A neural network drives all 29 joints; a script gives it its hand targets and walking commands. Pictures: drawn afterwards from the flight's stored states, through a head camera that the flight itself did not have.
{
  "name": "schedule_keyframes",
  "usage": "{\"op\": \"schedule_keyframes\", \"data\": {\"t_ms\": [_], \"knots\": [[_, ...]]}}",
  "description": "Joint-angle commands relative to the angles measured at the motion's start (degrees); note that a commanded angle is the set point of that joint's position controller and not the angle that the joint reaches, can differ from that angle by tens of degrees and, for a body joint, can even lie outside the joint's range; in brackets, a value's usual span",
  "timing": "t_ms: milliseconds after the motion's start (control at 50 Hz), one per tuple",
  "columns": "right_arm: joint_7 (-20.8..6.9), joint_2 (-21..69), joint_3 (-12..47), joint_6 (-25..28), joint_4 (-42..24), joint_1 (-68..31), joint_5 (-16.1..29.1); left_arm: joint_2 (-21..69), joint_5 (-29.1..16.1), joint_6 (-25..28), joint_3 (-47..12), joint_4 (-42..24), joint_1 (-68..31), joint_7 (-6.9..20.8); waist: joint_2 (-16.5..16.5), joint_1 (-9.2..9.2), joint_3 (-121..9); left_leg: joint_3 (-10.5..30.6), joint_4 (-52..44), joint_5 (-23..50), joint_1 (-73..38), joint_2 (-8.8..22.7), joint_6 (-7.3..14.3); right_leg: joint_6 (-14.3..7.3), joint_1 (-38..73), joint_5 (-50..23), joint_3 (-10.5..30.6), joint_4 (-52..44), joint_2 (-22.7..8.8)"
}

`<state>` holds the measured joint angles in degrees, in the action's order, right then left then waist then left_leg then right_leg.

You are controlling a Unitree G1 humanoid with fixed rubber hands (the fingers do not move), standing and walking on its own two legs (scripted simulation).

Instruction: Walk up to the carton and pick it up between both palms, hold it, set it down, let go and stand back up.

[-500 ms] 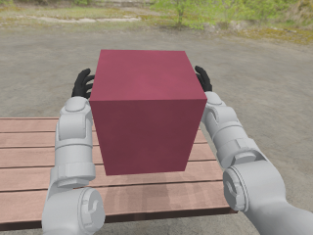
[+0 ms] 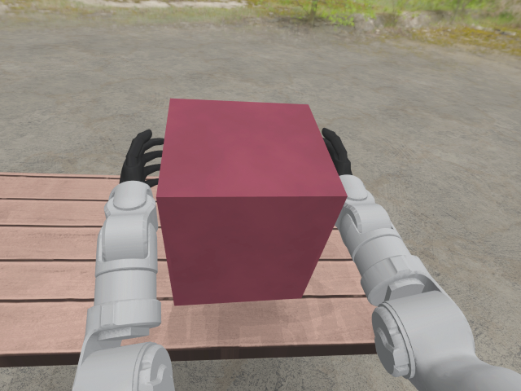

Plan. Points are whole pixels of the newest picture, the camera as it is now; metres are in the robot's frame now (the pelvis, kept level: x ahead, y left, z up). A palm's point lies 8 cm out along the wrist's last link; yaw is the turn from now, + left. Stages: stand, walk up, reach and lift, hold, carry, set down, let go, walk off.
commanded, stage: set down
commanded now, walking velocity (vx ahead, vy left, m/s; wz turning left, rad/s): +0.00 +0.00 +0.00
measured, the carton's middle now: (240, 206) +0.37 +0.02 +0.16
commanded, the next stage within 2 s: none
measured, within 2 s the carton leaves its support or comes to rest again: neither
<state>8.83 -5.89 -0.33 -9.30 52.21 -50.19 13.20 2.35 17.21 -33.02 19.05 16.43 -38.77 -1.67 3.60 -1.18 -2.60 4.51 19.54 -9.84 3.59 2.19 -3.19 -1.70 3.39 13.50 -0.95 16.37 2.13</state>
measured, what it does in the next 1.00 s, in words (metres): stands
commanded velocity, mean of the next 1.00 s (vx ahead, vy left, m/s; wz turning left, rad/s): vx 0.00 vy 0.00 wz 0.00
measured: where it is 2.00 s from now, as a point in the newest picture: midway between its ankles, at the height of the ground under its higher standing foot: outside the picture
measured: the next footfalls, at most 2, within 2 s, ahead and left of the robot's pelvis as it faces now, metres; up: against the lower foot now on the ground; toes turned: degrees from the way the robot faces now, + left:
none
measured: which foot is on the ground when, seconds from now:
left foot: down 0.00-1.00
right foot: down 0.00-1.00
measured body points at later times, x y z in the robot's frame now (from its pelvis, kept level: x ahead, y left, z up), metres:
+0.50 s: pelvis +0.00 -0.01 +0.00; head -0.05 +0.01 +0.45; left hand +0.38 +0.18 +0.18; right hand +0.42 -0.12 +0.18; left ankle +0.02 +0.15 -0.75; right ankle -0.04 -0.10 -0.75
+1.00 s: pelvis -0.01 -0.02 +0.00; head -0.02 -0.01 +0.45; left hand +0.38 +0.18 +0.14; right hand +0.44 -0.12 +0.15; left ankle +0.02 +0.15 -0.75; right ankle -0.04 -0.10 -0.75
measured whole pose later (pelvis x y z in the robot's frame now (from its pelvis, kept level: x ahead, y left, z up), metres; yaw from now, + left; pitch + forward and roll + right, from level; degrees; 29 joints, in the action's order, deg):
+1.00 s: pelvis -0.01 -0.02 +0.00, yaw -1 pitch +3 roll +0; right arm 0.8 -5.9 -14.4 3.0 68.1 -54.8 -1.6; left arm 7.0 18.2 -18.6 25.1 30.1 -40.2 -5.5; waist 1.6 6.9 -5.2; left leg 2.4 16.6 -6.2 13.5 4.2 -4.6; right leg -3.2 -9.4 12.2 -1.5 18.5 3.2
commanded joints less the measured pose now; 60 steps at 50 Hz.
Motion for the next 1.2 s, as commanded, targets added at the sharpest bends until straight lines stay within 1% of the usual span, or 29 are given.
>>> {"op": "schedule_keyframes", "data": {"t_ms": [0,60,220,280,360,480,620,840,1020,1180], "knots": [[-5.2,29.8,11.2,4.2,-18.8,-48.6,0.9,27.6,-5.3,2.3,-22.3,-3.7,-40.9,6.7,-5.0,1.04,-20.3,-5.9,1.0,23.5,-13.3,-3.6,1.2,6.1,-3.4,-22.1,-3.5,-1.6,0.3],[-5.5,29.5,10.2,4.7,-17.5,-48.4,0.0,27.0,-4.9,2.8,-21.2,-2.8,-40.7,6.8,-4.4,1.51,-20.0,-6.2,0.6,22.9,-12.7,-3.5,1.4,6.3,-3.1,-23.0,-3.4,-1.4,0.1],[-6.6,28.4,7.2,6.7,-14.4,-48.1,-2.7,26.8,-4.6,4.9,-19.8,-1.0,-41.1,6.5,-4.0,1.75,-21.1,-6.7,0.3,23.0,-11.4,-3.2,1.2,6.5,-2.6,-25.0,-3.4,-0.6,-0.3],[-7.2,27.7,5.7,7.7,-13.2,-48.3,-3.8,27.3,-4.7,6.0,-19.9,-0.5,-41.6,6.0,-4.6,1.76,-22.2,-6.7,0.3,23.7,-11.5,-2.9,1.0,6.3,-3.4,-24.1,-3.7,-0.6,-0.2],[-8.2,26.8,3.9,8.9,-11.1,-48.3,-5.1,27.6,-4.5,7.4,-19.4,0.5,-41.8,5.1,-5.0,2.27,-22.9,-6.9,0.3,23.8,-11.4,-2.6,0.8,5.9,-4.2,-22.7,-3.9,-0.8,-0.1],[-9.8,26.0,1.6,10.4,-7.4,-48.2,-6.9,27.5,-3.7,9.5,-17.8,2.2,-42.0,3.7,-5.0,3.79,-24.1,-7.3,0.0,23.4,-10.2,-2.1,0.9,5.6,-4.7,-22.2,-3.8,-0.5,-0.3],[-11.5,25.6,-0.7,11.9,-3.1,-47.4,-9.1,27.1,-2.7,12.0,-15.4,3.8,-42.5,2.2,-4.6,5.53,-25.5,-7.8,-0.4,22.7,-8.1,-1.8,1.2,5.7,-4.7,-23.7,-3.4,0.2,-0.8],[-13.5,25.0,-4.5,14.4,2.2,-47.0,-13.3,27.1,-1.6,15.8,-12.6,6.3,-43.5,0.4,-3.2,7.68,-28.3,-8.7,-0.7,21.7,-5.3,-1.2,1.7,5.8,-6.1,-25.2,-3.3,1.0,-1.4],[-14.7,24.9,-7.2,16.1,5.0,-46.8,-16.8,27.9,-1.1,18.5,-11.3,8.1,-44.1,-0.8,-2.4,8.76,-31.6,-9.2,-0.2,23.0,-4.2,-0.9,1.8,5.5,-7.5,-26.9,-3.7,1.5,-1.6],[-15.7,24.6,-8.6,17.6,7.1,-46.3,-18.8,28.9,-0.7,20.5,-10.7,9.2,-43.6,-2.0,-1.7,9.63,-34.8,-9.3,0.7,26.1,-3.6,-0.6,1.6,5.2,-8.6,-29.9,-4.2,2.0,-1.4]]}}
